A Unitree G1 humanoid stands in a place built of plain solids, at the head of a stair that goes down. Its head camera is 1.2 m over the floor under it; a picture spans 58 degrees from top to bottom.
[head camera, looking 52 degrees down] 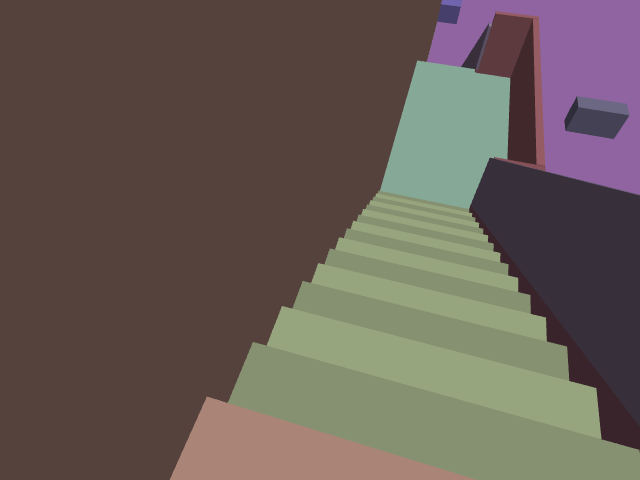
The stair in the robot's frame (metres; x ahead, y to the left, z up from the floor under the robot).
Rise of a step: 0.21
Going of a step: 0.27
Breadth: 1.25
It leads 16 degrees to the right of straight ahead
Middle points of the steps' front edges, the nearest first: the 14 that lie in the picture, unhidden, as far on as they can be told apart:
0.22 -0.29 0.00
0.48 -0.36 -0.21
0.74 -0.44 -0.42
0.99 -0.51 -0.63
1.25 -0.59 -0.83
1.51 -0.66 -1.04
1.77 -0.74 -1.25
2.03 -0.81 -1.46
2.28 -0.89 -1.67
2.54 -0.96 -1.88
2.80 -1.04 -2.09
3.06 -1.11 -2.30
3.32 -1.19 -2.51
3.57 -1.26 -2.72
